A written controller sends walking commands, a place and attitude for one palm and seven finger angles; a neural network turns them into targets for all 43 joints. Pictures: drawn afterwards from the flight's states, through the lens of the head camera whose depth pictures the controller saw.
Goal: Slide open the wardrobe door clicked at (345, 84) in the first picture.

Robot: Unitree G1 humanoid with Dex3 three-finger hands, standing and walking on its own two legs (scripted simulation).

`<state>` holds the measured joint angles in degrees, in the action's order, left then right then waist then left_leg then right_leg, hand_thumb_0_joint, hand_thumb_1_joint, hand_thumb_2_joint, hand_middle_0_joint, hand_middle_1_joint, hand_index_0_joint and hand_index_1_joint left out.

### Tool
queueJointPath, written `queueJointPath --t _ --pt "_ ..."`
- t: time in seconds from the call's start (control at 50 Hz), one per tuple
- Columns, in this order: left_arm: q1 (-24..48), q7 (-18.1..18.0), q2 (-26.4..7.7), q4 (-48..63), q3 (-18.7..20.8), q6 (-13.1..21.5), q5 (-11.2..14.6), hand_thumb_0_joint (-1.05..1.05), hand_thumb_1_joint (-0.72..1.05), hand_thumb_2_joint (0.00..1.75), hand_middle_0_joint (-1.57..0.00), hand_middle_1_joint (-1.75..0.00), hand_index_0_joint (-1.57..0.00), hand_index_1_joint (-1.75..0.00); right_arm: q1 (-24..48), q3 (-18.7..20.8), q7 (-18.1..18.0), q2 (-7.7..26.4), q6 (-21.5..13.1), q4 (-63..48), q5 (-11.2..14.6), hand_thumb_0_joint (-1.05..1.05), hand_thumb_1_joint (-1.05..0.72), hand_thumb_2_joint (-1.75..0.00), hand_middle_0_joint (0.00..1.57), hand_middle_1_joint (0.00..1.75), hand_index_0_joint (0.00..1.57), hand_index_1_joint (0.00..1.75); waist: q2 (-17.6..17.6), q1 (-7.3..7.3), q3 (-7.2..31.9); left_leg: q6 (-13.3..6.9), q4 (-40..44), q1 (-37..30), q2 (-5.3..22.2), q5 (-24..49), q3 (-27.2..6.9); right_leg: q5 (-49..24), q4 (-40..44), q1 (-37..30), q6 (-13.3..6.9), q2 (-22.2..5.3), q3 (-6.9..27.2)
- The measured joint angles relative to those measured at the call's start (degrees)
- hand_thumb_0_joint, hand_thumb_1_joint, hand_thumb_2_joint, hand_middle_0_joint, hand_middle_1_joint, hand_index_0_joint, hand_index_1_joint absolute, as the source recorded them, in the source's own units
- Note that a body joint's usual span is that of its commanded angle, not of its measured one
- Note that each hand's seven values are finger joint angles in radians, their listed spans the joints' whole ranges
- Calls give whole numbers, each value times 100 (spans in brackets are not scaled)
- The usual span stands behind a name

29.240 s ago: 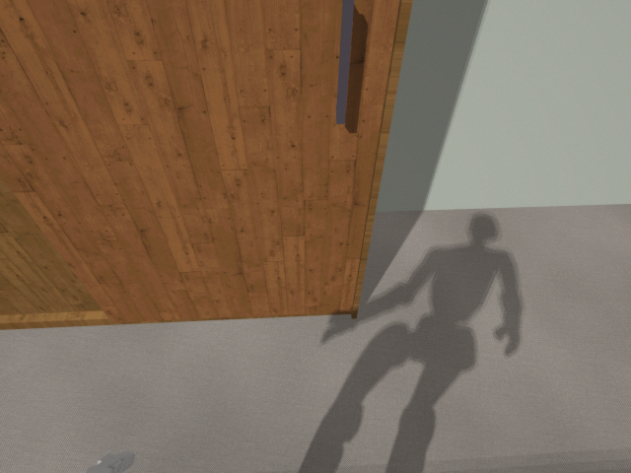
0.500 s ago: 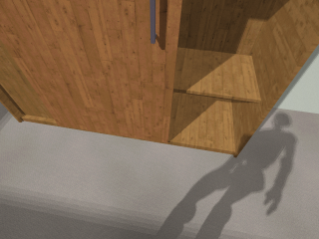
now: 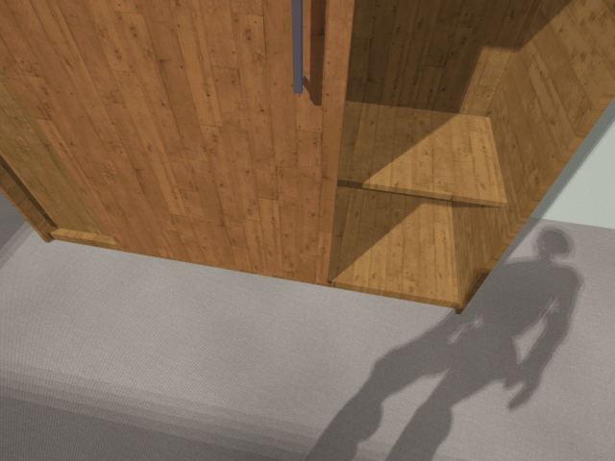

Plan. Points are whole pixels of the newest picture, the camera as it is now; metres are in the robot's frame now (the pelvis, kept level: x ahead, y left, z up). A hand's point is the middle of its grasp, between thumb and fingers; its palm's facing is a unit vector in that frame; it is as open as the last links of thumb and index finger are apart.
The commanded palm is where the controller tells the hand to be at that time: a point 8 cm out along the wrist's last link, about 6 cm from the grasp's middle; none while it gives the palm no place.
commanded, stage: look to check the result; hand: right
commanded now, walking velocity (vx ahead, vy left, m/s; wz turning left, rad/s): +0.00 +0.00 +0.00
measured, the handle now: (299, 33) +0.79 +0.07 +0.18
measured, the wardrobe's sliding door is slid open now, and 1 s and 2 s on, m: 0.48 0.48 0.48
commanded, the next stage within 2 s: stand and wait in 0.58 s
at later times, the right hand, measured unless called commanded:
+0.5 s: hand out of the picture +0.02 -0.17 -0.18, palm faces +0.01 +0.99 -0.17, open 7.4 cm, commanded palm none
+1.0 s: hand out of the picture +0.02 -0.18 -0.18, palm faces +0.00 +0.99 -0.16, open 7.4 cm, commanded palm none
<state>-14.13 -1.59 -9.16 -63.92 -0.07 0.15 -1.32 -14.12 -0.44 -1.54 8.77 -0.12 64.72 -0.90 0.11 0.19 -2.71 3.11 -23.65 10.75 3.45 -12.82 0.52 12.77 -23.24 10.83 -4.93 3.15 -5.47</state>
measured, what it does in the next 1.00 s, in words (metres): stands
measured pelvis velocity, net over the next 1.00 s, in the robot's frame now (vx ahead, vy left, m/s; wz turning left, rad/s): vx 0.02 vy -0.01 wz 0.00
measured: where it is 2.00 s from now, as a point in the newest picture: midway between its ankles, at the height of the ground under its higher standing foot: outside the picture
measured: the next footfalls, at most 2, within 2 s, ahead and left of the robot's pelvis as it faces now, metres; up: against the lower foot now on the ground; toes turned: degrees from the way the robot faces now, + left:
none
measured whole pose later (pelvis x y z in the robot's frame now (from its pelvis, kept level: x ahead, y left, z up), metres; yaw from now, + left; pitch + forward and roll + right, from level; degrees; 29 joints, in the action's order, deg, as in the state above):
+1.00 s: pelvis +0.02 -0.01 +0.00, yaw +0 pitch -1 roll +0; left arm -14.0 -2.2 -8.6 -65.4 -0.5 0.6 -1.1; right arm -14.2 -0.5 -1.7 8.8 0.1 65.9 -0.6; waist 1.1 0.1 -3.4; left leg 4.0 -21.9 7.6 4.4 -13.6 0.3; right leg 13.5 -21.2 7.5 -5.6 4.2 -5.6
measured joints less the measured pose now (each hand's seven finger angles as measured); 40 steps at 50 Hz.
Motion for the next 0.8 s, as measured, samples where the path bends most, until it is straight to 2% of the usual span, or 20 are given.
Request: queueJointPath --t 0.8 --pt "47 -45 31 -144 -47 45 15 0 91 90 -20 -30 -20 -30 25 -7 -18 27 7 98 26 0 -91 -90 19 30 20 29 93 -3 -45 85 189 -313 83 -72 -6 79 187 -310 -66 94 -1"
